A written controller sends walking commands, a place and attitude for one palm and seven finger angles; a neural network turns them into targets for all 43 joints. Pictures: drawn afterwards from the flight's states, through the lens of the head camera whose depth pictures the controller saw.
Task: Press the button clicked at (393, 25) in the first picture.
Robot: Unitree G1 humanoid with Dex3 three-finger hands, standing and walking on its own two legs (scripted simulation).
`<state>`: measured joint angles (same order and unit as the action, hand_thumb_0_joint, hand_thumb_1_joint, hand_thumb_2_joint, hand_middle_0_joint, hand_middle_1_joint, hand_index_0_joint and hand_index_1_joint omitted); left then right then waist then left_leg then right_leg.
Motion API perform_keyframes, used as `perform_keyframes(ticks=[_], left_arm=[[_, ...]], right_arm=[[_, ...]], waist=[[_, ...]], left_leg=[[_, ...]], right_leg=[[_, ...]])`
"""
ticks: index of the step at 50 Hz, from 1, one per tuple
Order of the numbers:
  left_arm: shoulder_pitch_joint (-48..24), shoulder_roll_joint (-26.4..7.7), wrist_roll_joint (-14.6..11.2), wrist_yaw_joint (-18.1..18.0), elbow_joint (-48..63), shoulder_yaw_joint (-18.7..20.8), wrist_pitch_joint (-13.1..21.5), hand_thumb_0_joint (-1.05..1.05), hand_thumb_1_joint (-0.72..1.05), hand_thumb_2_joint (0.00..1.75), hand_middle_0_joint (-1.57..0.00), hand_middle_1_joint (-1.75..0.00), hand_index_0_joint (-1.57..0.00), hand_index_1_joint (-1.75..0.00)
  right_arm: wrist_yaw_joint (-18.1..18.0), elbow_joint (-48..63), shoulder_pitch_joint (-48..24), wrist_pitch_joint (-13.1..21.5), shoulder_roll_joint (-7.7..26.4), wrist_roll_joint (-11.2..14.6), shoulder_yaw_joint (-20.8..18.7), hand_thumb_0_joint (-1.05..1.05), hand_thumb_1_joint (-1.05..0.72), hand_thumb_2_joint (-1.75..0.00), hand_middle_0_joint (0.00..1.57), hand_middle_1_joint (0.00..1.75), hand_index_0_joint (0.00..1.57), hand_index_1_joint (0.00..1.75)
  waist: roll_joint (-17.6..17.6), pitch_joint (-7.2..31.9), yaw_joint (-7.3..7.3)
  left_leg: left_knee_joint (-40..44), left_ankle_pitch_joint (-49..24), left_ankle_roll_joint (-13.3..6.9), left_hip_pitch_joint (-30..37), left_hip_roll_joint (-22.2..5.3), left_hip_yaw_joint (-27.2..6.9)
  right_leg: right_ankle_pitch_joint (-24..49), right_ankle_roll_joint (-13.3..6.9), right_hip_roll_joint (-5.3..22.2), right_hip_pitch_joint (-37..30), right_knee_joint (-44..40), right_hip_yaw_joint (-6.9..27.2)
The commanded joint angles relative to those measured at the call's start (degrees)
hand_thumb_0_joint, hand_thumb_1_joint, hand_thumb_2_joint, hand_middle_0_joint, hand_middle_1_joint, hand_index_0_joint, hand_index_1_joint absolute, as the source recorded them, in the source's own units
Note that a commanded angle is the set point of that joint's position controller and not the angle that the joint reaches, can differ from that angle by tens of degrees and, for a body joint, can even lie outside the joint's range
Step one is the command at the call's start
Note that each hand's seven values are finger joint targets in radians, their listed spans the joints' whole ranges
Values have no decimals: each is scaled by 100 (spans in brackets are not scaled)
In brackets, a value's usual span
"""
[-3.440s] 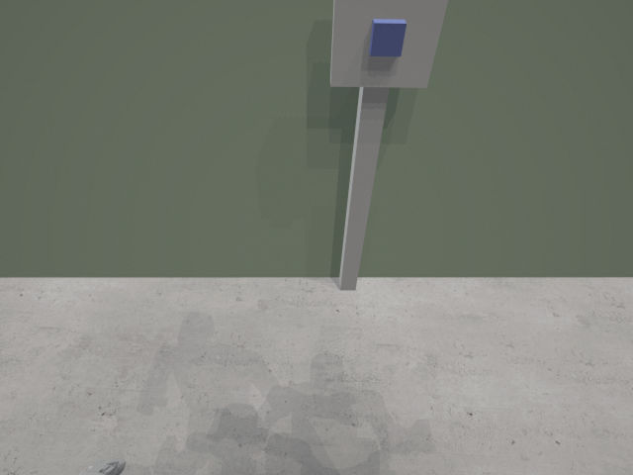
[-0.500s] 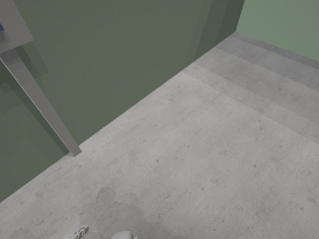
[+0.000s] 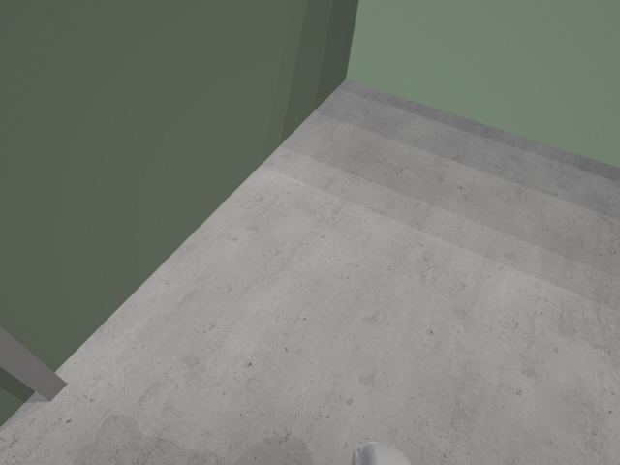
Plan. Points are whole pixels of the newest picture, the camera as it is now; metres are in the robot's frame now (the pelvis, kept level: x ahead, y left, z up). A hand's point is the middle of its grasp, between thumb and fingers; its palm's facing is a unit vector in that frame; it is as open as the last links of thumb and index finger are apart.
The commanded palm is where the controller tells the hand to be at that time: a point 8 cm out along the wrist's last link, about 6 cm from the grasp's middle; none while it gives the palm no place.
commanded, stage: walk to a spot facing it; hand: left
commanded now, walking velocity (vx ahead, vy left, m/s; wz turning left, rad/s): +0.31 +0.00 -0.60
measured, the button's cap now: out of the picture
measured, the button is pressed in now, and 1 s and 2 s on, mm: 0 0 0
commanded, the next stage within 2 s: turn to face it in 0.38 s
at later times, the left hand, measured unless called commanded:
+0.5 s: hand (266, 345) +0.35 +0.09 -0.18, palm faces -0.28 -0.94 -0.20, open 7.4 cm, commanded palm none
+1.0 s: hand (235, 314) +0.40 +0.16 -0.18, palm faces -0.08 -0.98 -0.20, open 7.4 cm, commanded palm none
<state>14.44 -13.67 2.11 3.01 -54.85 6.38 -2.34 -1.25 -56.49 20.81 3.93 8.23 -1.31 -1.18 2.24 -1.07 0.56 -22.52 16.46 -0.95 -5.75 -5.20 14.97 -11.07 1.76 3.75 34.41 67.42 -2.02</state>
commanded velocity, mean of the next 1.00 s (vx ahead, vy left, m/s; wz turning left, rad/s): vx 0.12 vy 0.00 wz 0.09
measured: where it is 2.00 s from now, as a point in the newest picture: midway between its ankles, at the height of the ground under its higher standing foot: (317, 448)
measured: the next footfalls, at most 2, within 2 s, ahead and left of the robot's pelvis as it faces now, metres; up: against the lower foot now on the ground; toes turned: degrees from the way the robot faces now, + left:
right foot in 0.28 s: +0.25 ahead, -0.16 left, +0.00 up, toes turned -18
left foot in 0.70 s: +0.43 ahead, +0.02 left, +0.00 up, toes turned -8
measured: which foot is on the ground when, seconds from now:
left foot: down 0.00-0.30, up 0.32-0.68, down 0.70-1.00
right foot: up 0.00-0.26, down 0.28-0.72, up 0.74-1.00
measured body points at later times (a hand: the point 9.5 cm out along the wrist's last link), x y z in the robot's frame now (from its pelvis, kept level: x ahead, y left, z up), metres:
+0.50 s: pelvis +0.20 -0.06 -0.02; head +0.24 -0.07 +0.43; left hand +0.36 +0.14 -0.16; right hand +0.19 -0.32 -0.16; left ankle +0.25 +0.09 -0.67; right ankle +0.22 -0.14 -0.75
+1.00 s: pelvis +0.32 -0.03 -0.01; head +0.36 -0.01 +0.44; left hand +0.41 +0.21 -0.17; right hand +0.34 -0.28 -0.14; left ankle +0.40 +0.03 -0.75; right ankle +0.27 -0.19 -0.68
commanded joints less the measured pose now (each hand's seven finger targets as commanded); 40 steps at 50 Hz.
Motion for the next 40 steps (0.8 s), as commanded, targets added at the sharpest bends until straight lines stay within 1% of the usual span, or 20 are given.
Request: perform_keyframes(ticks=[1, 8, 11, 12, 13, 14, 15, 16, 18, 19, 22, 26, 29, 31, 33, 34, 35, 36, 37, 40], left_arm=[[-786, 94, 11, 53, 601, -92, 101, 0, 90, 90, -20, -30, -20, -30], [-1750, 207, -18, 53, 811, -191, 210, 0, 90, 90, -20, -30, -20, -30], [-1027, 15, -16, 27, 615, -117, 309, 0, 90, 90, -20, -30, -20, -30], [-246, -157, 0, -4, 395, -61, 370, 0, 90, 90, -20, -30, -20, -30], [670, -603, 6, -58, 131, 43, 445, 0, 90, 90, -20, -30, -20, -30], [1271, -1297, -14, -153, 7, 204, 495, 0, 90, 90, -20, -30, -20, -30], [1483, -1699, -199, -211, -72, 241, 447, 0, 90, 90, -20, -30, -20, -30], [1090, -1615, -188, -248, 87, 227, 446, 0, 90, 90, -20, -30, -20, -30], [145, -964, -190, -308, 334, 48, 453, 0, 90, 90, -20, -30, -20, -30], [-98, -806, -148, -324, 367, -19, 511, 0, 90, 90, -20, -30, -20, -30], [-348, -648, -68, -324, 349, -74, 583, 0, 90, 90, -20, -30, -20, -30], [-275, -530, -72, -321, 254, -130, 600, 0, 90, 90, -20, -30, -20, -30], [-111, -449, -83, -368, 70, -218, 597, 0, 90, 90, -20, -30, -20, -30], [6, -437, -92, -404, -38, -248, 570, 0, 90, 90, -20, -30, -20, -30], [82, -402, -108, -436, -165, -276, 505, 0, 90, 90, -20, -30, -20, -30], [213, -334, -119, -455, -179, -296, 463, 0, 90, 90, -20, -30, -20, -30], [431, -199, -136, -467, -145, -295, 420, 0, 90, 90, -20, -30, -20, -30], [710, -23, -174, -470, -121, -329, 382, 0, 90, 90, -20, -30, -20, -30], [592, -136, -156, -503, -108, -344, 335, 0, 90, 90, -20, -30, -20, -30], [3, -247, -107, -427, -1, -232, 288, 0, 90, 90, -20, -30, -20, -30]], right_arm=[[-71, 14, 623, 138, 852, 25, -250, 0, -90, -90, 20, 30, 20, 30], [-34, -313, 980, 52, 880, -65, -298, 0, -90, -90, 20, 30, 20, 30], [-27, -212, 743, 54, 1152, -40, -376, 0, -90, -90, 20, 30, 20, 30], [-7, -144, 604, 42, 1283, -5, -394, 0, -90, -90, 20, 30, 20, 30], [71, -26, 487, 22, 1248, 58, -377, 0, -90, -90, 20, 30, 20, 30], [104, 191, 596, 25, 768, 149, -284, 0, -90, -90, 20, 30, 20, 30], [34, 453, -40, 35, 686, 153, -259, 0, -90, -90, 20, 30, 20, 30], [16, 529, -68, 57, 780, 117, -277, 0, -90, -90, 20, 30, 20, 30], [21, 444, -406, -21, 848, 38, -318, 0, -90, -90, 20, 30, 20, 30], [30, 362, -316, -104, 728, -5, -277, 0, -90, -90, 20, 30, 20, 30], [50, 252, 65, -283, 577, -41, -245, 0, -90, -90, 20, 30, 20, 30], [101, 371, -292, -300, 528, -21, -196, 0, -90, -90, 20, 30, 20, 30], [142, 349, -666, -250, 455, 33, -128, 0, -90, -90, 20, 30, 20, 30], [139, 329, -881, -203, 436, 53, -103, 0, -90, -90, 20, 30, 20, 30], [134, 197, -754, -183, 496, 45, -109, 0, -90, -90, 20, 30, 20, 30], [139, 104, -501, -163, 705, 25, -138, 0, -90, -90, 20, 30, 20, 30], [131, 94, -243, -147, 1101, -17, -221, 0, -90, -90, 20, 30, 20, 30], [120, 139, -193, -216, 1460, -33, -283, 0, -90, -90, 20, 30, 20, 30], [38, 94, -139, -258, 1453, -14, -269, 0, -90, -90, 20, 30, 20, 30], [13, 287, -654, -335, 1233, -14, -249, 0, -90, -90, 20, 30, 20, 30]], waist=[[-742, -539, -231], [-937, -699, -496], [-981, -91, -60], [-998, 408, 330], [-584, 966, 783], [566, 1692, 894], [694, 1712, 940], [890, 1607, 739], [-224, 579, 297], [-313, 362, 56], [113, 353, -305], [372, 333, -323], [479, 267, -173], [451, 230, -60], [236, 110, -123], [-144, 225, -167], [-973, 492, -206], [-1800, 613, -106], [-2091, 767, -235], [-963, 180, -126]], left_leg=[[1163, -1297, -381, 528, -1542, -711], [736, -2657, -397, 954, -1621, 37], [-600, -5070, -274, 1076, -1633, 418], [-1655, -5377, -97, 857, -1493, 581], [-3031, -4485, 124, -361, -1384, 580], [-4879, 694, 447, -2501, -498, 300], [-6132, 2016, 471, -3455, -132, -560], [-6340, 1355, 418, -3530, -329, -1252], [-5803, 506, 417, -3269, -704, -1431], [-5399, 391, 444, -2919, -744, -1365], [-4553, 215, 541, -2439, -605, -1229], [-3443, -217, 547, -2379, -397, -1136], [-2396, -381, 457, -1936, -208, -1036], [-1772, -506, 382, -1577, -52, -1055], [-899, -1123, 332, -931, 88, -1075], [-609, -1950, 260, -431, -4, -1270], [-457, -3261, -78, 155, -708, -2094], [-141, -4001, -617, 442, -1566, -3024], [375, -3505, -881, 369, -1724, -3720], [559, -2076, -981, -569, -1313, -3348]], right_leg=[[190, 83, 293, 1077, -486, -49], [-54, -220, 18, 436, -2433, -644], [-459, -565, -452, -878, -2996, -922], [-280, -657, -682, -1995, -3342, -1089], [274, -817, -452, -3818, -3622, -749], [792, -1479, 1326, -5619, -3812, 1899], [2231, -1905, 2129, -5604, -4376, 3383], [1831, -1806, 2061, -5028, -4584, 3164], [1128, -1585, 1593, -3364, -4835, 2258], [1317, -1442, 1370, -2626, -4950, 1792], [1575, -1303, 894, -1811, -5042, 1123], [1845, -1231, 662, -1870, -4997, 786], [2169, -1119, 694, -2097, -4887, 639], [2206, -996, 777, -2308, -4774, 581], [1785, -728, 679, -2298, -4440, 315], [1380, -532, 533, -2199, -3947, 174], [313, -261, 186, -1743, -3104, -162], [-1922, -7, -217, -1198, -2214, -495], [-2686, 82, -338, -980, -1229, -133], [-1931, 80, 40, -586, -429, 203]])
